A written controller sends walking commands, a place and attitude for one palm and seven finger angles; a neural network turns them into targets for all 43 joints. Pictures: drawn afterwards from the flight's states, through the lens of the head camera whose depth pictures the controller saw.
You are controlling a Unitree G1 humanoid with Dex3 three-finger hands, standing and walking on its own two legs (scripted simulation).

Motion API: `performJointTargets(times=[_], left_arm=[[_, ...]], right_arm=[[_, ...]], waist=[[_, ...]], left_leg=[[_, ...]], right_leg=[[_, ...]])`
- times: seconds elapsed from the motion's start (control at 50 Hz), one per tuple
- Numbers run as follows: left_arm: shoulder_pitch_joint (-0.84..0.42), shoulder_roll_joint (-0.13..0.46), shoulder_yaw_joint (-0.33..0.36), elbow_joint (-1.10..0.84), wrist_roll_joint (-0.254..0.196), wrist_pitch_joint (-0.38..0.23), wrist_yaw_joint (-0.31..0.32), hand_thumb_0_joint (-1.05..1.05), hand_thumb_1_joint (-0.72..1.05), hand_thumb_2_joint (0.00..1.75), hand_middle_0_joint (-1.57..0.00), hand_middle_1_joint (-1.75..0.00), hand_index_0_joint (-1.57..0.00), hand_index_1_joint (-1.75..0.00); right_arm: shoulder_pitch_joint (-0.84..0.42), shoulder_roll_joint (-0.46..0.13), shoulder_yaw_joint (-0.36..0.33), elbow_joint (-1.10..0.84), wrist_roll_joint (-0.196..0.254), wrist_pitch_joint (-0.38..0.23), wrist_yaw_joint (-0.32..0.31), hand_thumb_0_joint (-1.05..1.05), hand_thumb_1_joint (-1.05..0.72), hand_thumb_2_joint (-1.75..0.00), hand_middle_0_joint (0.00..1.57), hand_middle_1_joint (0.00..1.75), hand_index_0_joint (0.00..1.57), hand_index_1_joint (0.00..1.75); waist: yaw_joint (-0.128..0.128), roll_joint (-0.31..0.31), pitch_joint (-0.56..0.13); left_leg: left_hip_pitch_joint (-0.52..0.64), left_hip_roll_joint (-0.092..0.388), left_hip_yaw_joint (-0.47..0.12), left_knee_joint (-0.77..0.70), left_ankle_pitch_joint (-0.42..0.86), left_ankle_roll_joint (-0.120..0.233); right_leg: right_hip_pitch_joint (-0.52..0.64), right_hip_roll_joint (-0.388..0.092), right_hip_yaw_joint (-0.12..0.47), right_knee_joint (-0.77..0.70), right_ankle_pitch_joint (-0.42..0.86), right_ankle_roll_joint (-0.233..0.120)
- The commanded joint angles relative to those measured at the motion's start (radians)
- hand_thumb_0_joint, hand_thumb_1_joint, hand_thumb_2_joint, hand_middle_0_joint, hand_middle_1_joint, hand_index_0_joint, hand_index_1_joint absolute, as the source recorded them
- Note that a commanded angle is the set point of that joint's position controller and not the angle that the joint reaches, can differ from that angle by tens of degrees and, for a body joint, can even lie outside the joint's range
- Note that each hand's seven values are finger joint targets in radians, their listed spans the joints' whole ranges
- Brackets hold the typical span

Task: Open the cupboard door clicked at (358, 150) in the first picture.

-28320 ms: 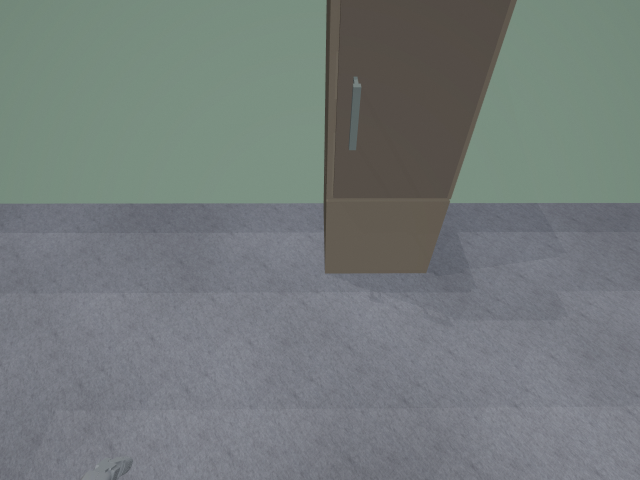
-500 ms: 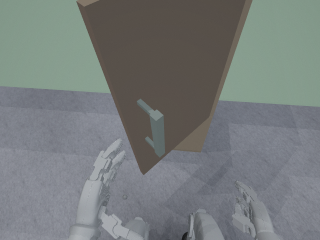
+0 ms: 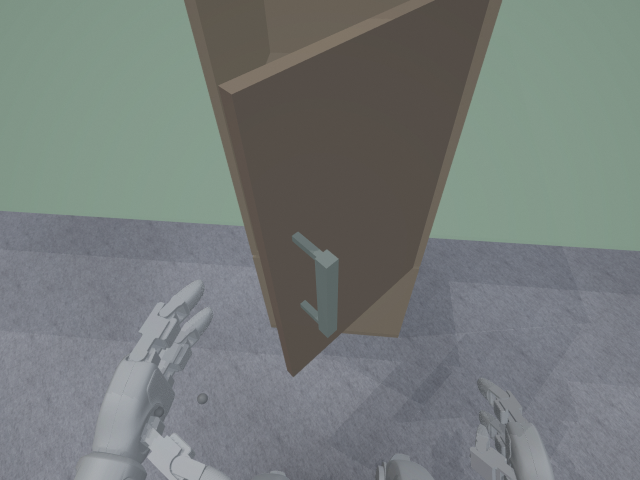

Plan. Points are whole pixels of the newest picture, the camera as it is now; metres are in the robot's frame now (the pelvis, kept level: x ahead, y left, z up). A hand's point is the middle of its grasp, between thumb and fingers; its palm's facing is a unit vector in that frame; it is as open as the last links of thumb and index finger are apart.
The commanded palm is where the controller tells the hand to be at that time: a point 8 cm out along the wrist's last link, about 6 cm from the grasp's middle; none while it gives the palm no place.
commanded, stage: draw the hand back to the body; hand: left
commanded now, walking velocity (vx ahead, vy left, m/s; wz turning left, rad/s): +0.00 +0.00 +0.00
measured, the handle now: (316, 288) +0.35 +0.03 +0.04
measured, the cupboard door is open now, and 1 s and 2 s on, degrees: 49 49 49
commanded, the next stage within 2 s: step back with the hand held close in 1.18 s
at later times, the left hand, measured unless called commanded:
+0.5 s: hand (66, 331) +0.22 +0.23 +0.17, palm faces +0.25 -0.88 -0.40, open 12.7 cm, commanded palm +0.18 +0.28 +0.19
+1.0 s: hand out of the picture +0.23 +0.28 +0.23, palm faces +0.43 -0.80 -0.40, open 7.7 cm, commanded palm +0.18 +0.31 +0.25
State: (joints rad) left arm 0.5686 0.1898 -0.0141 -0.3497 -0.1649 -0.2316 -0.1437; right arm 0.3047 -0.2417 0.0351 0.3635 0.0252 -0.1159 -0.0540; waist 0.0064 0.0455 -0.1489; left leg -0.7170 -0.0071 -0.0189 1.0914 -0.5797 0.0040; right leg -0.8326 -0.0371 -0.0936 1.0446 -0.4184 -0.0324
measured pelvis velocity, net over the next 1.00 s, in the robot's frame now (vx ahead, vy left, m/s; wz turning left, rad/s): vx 0.04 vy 0.02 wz -0.03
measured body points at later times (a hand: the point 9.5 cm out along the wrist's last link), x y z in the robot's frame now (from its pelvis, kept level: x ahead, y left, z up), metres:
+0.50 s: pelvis +0.03 +0.03 +0.05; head +0.02 +0.01 +0.50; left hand +0.20 +0.28 +0.19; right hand +0.20 -0.18 -0.02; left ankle -0.02 +0.12 -0.66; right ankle +0.06 -0.10 -0.66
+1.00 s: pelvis +0.04 +0.02 +0.08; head +0.02 +0.01 +0.53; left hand +0.21 +0.32 +0.26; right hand +0.22 -0.20 +0.00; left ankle -0.02 +0.12 -0.66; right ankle +0.06 -0.10 -0.66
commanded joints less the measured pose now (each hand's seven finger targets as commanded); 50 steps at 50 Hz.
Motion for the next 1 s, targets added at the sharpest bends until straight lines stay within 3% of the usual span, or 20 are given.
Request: performJointTargets(times=[0.0,0.08,0.1,0.12,0.14,0.2,0.24,0.28,0.32,0.38,0.46,0.58,0.76,0.8,0.86,0.9,0.98], left_arm=[[-0.005,0.102,0.097,-0.250,-0.034,-0.069,-0.006,0.00,-0.47,0.32,-0.15,-0.30,-0.15,-0.30],[-0.015,0.122,0.127,-0.285,-0.056,-0.067,-0.009,0.00,-0.32,0.37,-0.16,-0.30,-0.16,-0.30],[0.032,0.269,0.161,-0.293,0.093,0.010,0.111,0.00,-0.29,0.39,-0.16,-0.30,-0.16,-0.30],[0.043,0.176,0.112,-0.331,0.105,0.051,0.161,0.00,-0.26,0.40,-0.16,-0.30,-0.16,-0.30],[0.048,0.161,0.102,-0.333,0.113,0.075,0.185,0.00,-0.22,0.42,-0.16,-0.30,-0.16,-0.30],[0.034,0.172,0.116,-0.329,0.139,0.117,0.229,0.00,-0.12,0.47,-0.16,-0.30,-0.16,-0.30],[0.016,0.193,0.143,-0.321,0.150,0.126,0.249,0.00,-0.05,0.50,-0.17,-0.30,-0.17,-0.30],[-0.002,0.195,0.154,-0.297,0.152,0.134,0.263,0.00,0.02,0.52,-0.17,-0.30,-0.17,-0.30],[-0.023,0.216,0.186,-0.305,0.155,0.132,0.272,0.00,0.09,0.55,-0.17,-0.30,-0.17,-0.30],[-0.045,0.246,0.228,-0.337,0.159,0.124,0.282,0.00,0.20,0.60,-0.18,-0.30,-0.18,-0.30],[-0.055,0.259,0.275,-0.311,0.155,0.119,0.283,0.00,0.34,0.66,-0.18,-0.30,-0.18,-0.30],[-0.088,0.289,0.361,-0.302,0.147,0.098,0.280,0.00,0.55,0.75,-0.19,-0.30,-0.19,-0.30],[-0.191,0.365,0.502,-0.285,0.131,0.071,0.281,0.00,0.87,0.88,-0.20,-0.30,-0.20,-0.30],[-0.194,0.333,0.482,-0.263,0.130,0.070,0.275,0.00,0.90,0.90,-0.20,-0.30,-0.20,-0.30],[-0.173,0.288,0.438,-0.214,0.127,0.074,0.262,0.00,0.90,0.90,-0.20,-0.30,-0.20,-0.30],[-0.174,0.294,0.437,-0.222,0.124,0.076,0.258,0.00,0.90,0.90,-0.20,-0.30,-0.20,-0.30],[-0.196,0.347,0.476,-0.289,0.132,0.063,0.266,0.00,0.90,0.90,-0.20,-0.30,-0.20,-0.30]], right_arm=[[-0.073,-0.093,-0.042,-0.167,0.005,-0.075,-0.013,0.00,-0.90,-0.90,0.20,0.30,0.20,0.30],[-0.075,-0.095,-0.037,-0.154,0.009,-0.095,-0.014,0.00,-0.90,-0.90,0.20,0.30,0.20,0.30],[-0.051,-0.088,-0.051,-0.125,-0.007,-0.066,-0.043,0.00,-0.90,-0.90,0.20,0.30,0.20,0.30],[-0.055,-0.071,-0.038,-0.142,-0.011,-0.061,-0.050,0.00,-0.90,-0.90,0.20,0.30,0.20,0.30],[-0.045,-0.071,-0.040,-0.134,-0.013,-0.061,-0.053,0.00,-0.90,-0.90,0.20,0.30,0.20,0.30],[-0.060,-0.074,-0.032,-0.103,-0.015,-0.052,-0.056,0.00,-0.90,-0.90,0.20,0.30,0.20,0.30],[-0.070,-0.076,-0.028,-0.089,-0.017,-0.055,-0.060,0.00,-0.90,-0.90,0.20,0.30,0.20,0.30],[-0.088,-0.078,-0.023,-0.075,-0.018,-0.060,-0.063,0.00,-0.90,-0.90,0.20,0.30,0.20,0.30],[-0.094,-0.080,-0.022,-0.060,-0.018,-0.069,-0.065,0.00,-0.90,-0.90,0.20,0.30,0.20,0.30],[-0.099,-0.079,-0.015,-0.034,-0.022,-0.092,-0.064,0.00,-0.90,-0.90,0.20,0.30,0.20,0.30],[-0.114,-0.084,-0.017,0.006,-0.025,-0.110,-0.054,0.00,-0.90,-0.90,0.20,0.30,0.20,0.30],[-0.140,-0.086,-0.024,0.050,-0.030,-0.122,-0.042,0.00,-0.90,-0.90,0.20,0.30,0.20,0.30],[-0.184,-0.089,-0.037,0.099,-0.033,-0.110,-0.034,0.00,-0.90,-0.90,0.20,0.30,0.20,0.30],[-0.184,-0.089,-0.038,0.105,-0.034,-0.107,-0.031,0.00,-0.90,-0.90,0.20,0.30,0.20,0.30],[-0.189,-0.095,-0.046,0.114,-0.033,-0.099,-0.024,0.00,-0.90,-0.90,0.20,0.30,0.20,0.30],[-0.193,-0.098,-0.050,0.111,-0.034,-0.089,-0.022,0.00,-0.90,-0.90,0.20,0.30,0.20,0.30],[-0.206,-0.095,-0.049,0.107,-0.040,-0.093,-0.024,0.00,-0.90,-0.90,0.20,0.30,0.20,0.30]], waist=[[0.003,-0.017,-0.103],[0.006,0.003,-0.085],[0.038,0.008,-0.121],[0.016,0.030,-0.067],[0.009,0.012,-0.050],[0.015,0.029,-0.006],[0.018,0.001,0.010],[0.019,-0.035,0.047],[0.026,-0.028,0.039],[0.040,0.049,0.032],[0.047,0.009,0.050],[0.057,0.017,0.069],[0.068,0.044,0.093],[0.062,0.051,0.118],[0.060,0.014,0.134],[0.060,-0.006,0.116],[0.071,0.045,0.056]], left_leg=[[-0.017,-0.026,-0.007,-0.217,0.182,0.008],[0.037,-0.017,-0.019,-0.258,0.235,0.004],[0.088,0.009,-0.002,-0.327,0.246,0.012],[0.102,0.001,-0.005,-0.351,0.248,0.010],[0.108,0.007,-0.010,-0.356,0.259,0.008],[0.166,0.018,-0.012,-0.389,0.341,0.009],[0.200,0.023,-0.017,-0.420,0.365,0.007],[0.221,0.026,-0.018,-0.456,0.347,0.010],[0.264,0.027,-0.017,-0.485,0.359,0.009],[0.327,0.031,-0.024,-0.529,0.481,-0.006],[0.386,0.041,-0.025,-0.576,0.584,-0.020],[0.459,0.047,-0.010,-0.644,0.678,-0.033],[0.526,0.042,0.013,-0.711,0.654,-0.023],[0.535,0.043,0.015,-0.725,0.642,-0.023],[0.547,0.045,0.019,-0.735,0.639,-0.011],[0.557,0.043,0.022,-0.742,0.608,-0.002],[0.570,0.033,0.022,-0.749,0.629,-0.002]], right_leg=[[0.302,0.027,0.064,-0.225,0.009,0.010],[0.331,0.038,0.036,-0.230,0.083,0.008],[0.402,0.010,0.077,-0.276,0.083,0.001],[0.393,0.008,0.062,-0.294,0.087,0.006],[0.393,0.008,0.055,-0.299,0.098,0.008],[0.431,0.015,0.045,-0.332,0.152,0.009],[0.465,0.019,0.038,-0.357,0.168,0.009],[0.494,0.020,0.037,-0.391,0.161,0.010],[0.526,0.019,0.038,-0.412,0.173,0.011],[0.587,0.016,0.037,-0.432,0.238,0.009],[0.643,0.022,0.031,-0.480,0.299,0.010],[0.726,0.023,0.030,-0.540,0.372,0.011],[0.787,0.028,0.046,-0.629,0.396,0.006],[0.778,0.028,0.045,-0.638,0.384,0.010],[0.782,0.026,0.044,-0.659,0.392,0.011],[0.791,0.028,0.048,-0.665,0.383,0.015],[0.842,0.026,0.056,-0.664,0.413,0.010]])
